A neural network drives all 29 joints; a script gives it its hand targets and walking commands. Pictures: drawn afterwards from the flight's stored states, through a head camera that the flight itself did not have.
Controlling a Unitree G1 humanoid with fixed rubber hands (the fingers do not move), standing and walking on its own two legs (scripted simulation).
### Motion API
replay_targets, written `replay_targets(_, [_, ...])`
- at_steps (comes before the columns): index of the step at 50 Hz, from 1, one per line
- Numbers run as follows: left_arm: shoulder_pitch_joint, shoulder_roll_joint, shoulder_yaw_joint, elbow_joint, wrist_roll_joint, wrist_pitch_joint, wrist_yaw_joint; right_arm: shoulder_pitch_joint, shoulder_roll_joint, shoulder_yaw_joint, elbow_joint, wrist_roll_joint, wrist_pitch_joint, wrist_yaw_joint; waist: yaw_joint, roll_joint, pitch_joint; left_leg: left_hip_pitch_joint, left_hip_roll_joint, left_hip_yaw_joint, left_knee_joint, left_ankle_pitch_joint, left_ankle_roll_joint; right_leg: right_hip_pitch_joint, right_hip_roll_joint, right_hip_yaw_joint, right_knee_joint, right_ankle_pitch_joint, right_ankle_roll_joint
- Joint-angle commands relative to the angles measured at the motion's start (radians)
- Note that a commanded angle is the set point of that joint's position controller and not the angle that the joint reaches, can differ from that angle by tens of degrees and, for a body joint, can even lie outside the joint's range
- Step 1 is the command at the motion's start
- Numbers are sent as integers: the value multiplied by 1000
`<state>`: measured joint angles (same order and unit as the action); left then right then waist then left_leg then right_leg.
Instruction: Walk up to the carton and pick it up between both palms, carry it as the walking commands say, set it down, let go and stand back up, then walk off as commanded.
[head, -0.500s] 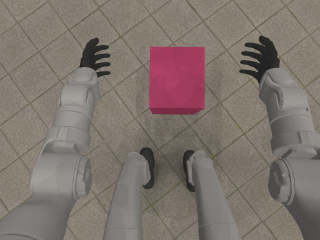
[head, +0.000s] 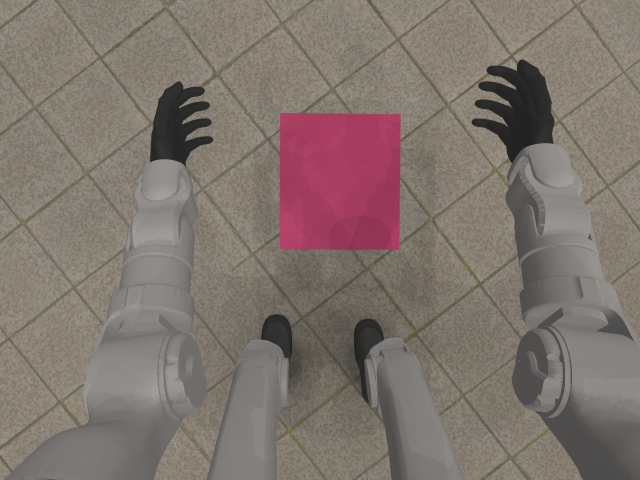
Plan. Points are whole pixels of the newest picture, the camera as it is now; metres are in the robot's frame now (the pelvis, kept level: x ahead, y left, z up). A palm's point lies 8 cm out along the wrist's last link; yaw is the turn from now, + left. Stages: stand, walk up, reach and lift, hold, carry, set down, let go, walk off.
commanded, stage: reach and lift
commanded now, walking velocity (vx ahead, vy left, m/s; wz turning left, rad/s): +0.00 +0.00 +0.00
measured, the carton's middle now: (335, 189) +0.46 -0.02 -0.51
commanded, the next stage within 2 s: none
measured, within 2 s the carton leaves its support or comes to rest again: neither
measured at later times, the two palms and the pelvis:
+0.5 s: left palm (224, 204) +0.42 +0.18 -0.34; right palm (455, 216) +0.40 -0.20 -0.30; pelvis -0.04 +0.03 -0.07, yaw +0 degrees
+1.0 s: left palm (251, 201) +0.43 +0.14 -0.40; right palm (465, 199) +0.43 -0.23 -0.35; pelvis -0.11 +0.00 -0.24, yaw -3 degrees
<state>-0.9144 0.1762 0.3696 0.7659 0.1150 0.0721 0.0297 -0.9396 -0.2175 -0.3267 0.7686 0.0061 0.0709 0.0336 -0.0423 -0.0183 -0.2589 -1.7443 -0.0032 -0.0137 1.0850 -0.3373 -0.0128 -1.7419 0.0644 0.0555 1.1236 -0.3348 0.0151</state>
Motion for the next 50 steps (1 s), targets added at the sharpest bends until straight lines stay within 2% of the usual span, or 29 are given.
replay_targets(1, [-33,155,-5,-291,-55,-76,7,28,32,-6,-442,-24,-12,-37,-116,-224,-1250,97,-87,-43,-47,554,31,1206,-103,212,131,1214,39])
replay_targets(2, [-95,109,-45,-388,-67,-84,8,21,8,17,-480,-7,-22,-25,-116,-76,-1353,534,-53,-100,8,759,23,828,-69,139,106,875,48])
replay_targets(3, [-169,97,-38,-435,-48,-80,3,-39,-53,25,-486,-3,-24,-23,-67,54,-1369,815,-40,-108,81,797,-14,498,-31,85,72,651,23])
replay_targets(5, [-337,56,-90,-507,-13,-52,-15,-181,-61,53,-436,35,-12,-26,-17,308,-1206,944,-58,-62,153,596,-81,155,-17,41,78,236,-9])
replay_targets(6, [-409,66,-84,-507,3,-34,-13,-282,-127,44,-378,48,-8,-23,56,353,-1083,860,-30,-28,157,416,-83,61,-27,16,78,86,-12])
replay_targets(8, [-467,95,-96,-519,-8,-4,-8,-412,-179,42,-406,56,11,-31,114,354,-1132,766,-22,20,231,337,-87,113,-14,-26,125,107,1])
replay_targets(11, [-144,96,-48,-276,-41,-35,8,-104,-76,-12,-310,17,-30,-46,23,210,-1099,555,-9,-11,306,820,-100,309,-29,25,210,758,19])
replay_targets(13, [12,131,-9,-285,-67,-12,28,37,-3,-20,-385,-7,-22,-73,-87,-44,-1255,188,-57,0,286,636,-88,713,-69,103,288,1212,22])
replay_targets(14, [53,151,-41,-225,-85,10,44,39,14,-19,-371,-23,17,-75,-130,-164,-1272,-128,-96,3,246,351,-64,984,-80,132,367,1237,4])
replay_targets(15, [61,165,-42,-246,-93,14,56,75,-15,-68,-384,-49,24,-73,-151,-233,-1270,-161,-102,-31,241,342,-31,1003,-70,144,400,1150,11])
replay_targets(16, [39,123,-101,-408,-125,20,66,86,-73,-70,-444,-46,24,-69,-220,-180,-1462,113,-84,-89,274,538,-33,921,-60,121,407,1047,11])
replay_targets(17, [-4,89,-116,-465,-142,35,68,109,-123,-38,-436,-44,46,-76,-239,-131,-1602,407,-81,-120,331,603,-26,763,-39,84,413,894,14])
replay_targets(19, [-68,-33,-190,-545,-148,53,75,-10,-155,4,-539,-11,53,-73,-190,87,-1613,933,-57,-179,378,797,-56,337,-13,9,343,520,0])
replay_targets(20, [-126,-2,-190,-552,-140,65,83,-105,-219,4,-570,35,50,-75,-114,143,-1612,1049,-47,-173,354,762,-50,268,-12,-12,319,334,-9])
replay_targets(22, [-380,110,-124,-576,-109,94,102,-399,-293,59,-587,135,73,-50,110,221,-1623,1035,-52,-76,391,514,-53,222,-3,-73,366,115,1])
replay_targets(24, [-494,149,-160,-565,-95,92,136,-518,-354,50,-582,205,62,-30,151,322,-1616,1040,-59,-54,505,515,-85,129,6,-128,463,145,14])
replay_targets(26, [-538,183,-199,-733,-153,74,173,-477,-359,88,-695,254,42,-38,94,345,-1858,1489,-41,-161,609,1063,-102,42,23,-140,529,359,35])
replay_targets(29, [-566,183,-250,-843,-258,57,211,-496,-396,116,-678,269,41,-65,-25,283,-1863,1753,-20,-257,715,1394,-89,-104,39,-124,551,414,12])
replay_targets(31, [-646,196,-222,-835,-304,87,212,-502,-542,38,-544,168,64,-75,-147,159,-1726,1519,-24,-231,730,1104,-70,-32,36,-116,550,360,8])
replay_targets(32, [-629,198,-199,-683,-323,116,199,-491,-561,12,-392,127,91,-81,-175,65,-1596,1239,-40,-166,709,837,-61,74,35,-135,561,320,11])
replay_targets(34, [-660,217,-169,-431,-351,171,166,-550,-518,1,-214,69,143,-104,-206,-204,-1374,544,-86,6,680,174,-32,515,3,-138,584,228,1])
replay_targets(36, [-573,175,-179,-33,-367,196,113,-566,-420,49,73,39,153,-111,-199,-297,-882,64,-81,75,675,-188,-12,539,-21,-97,577,-40,17])
replay_targets(39, [-475,139,-172,309,-335,155,18,-576,-261,170,133,69,96,-98,-82,-279,-639,-122,-74,54,751,-116,-3,512,-55,-18,614,87,45])
replay_targets(40, [-480,184,-171,311,-327,129,0,-659,-219,209,5,128,66,-100,-23,-253,-767,-16,-73,62,793,6,1,543,-51,-14,644,225,70])
replay_targets(41, [-543,241,-167,356,-305,103,2,-745,-235,204,-14,159,39,-97,19,-184,-730,-30,-56,64,811,-12,1,460,-45,-28,668,179,73])
replay_targets(43, [-744,331,-163,235,-226,39,24,-920,-234,202,-66,238,11,-83,131,-21,-755,53,-37,81,824,15,-3,296,-21,-45,723,110,77])
replay_targets(45, [-860,434,-121,162,-180,6,59,-966,-238,240,-21,299,25,-84,221,46,-773,125,-28,125,842,-14,1,214,-6,-53,737,6,77])
replay_targets(47, [-903,483,-96,187,-164,-7,82,-968,-271,251,101,297,42,-83,257,88,-660,87,-15,147,841,-92,-1,141,-3,-50,752,-97,64])
replay_targets(50, [-936,492,-71,329,-185,4,74,-915,-214,311,399,276,82,-81,243,-8,-441,-84,5,155,867,-264,3,85,-14,-39,762,-292,56])
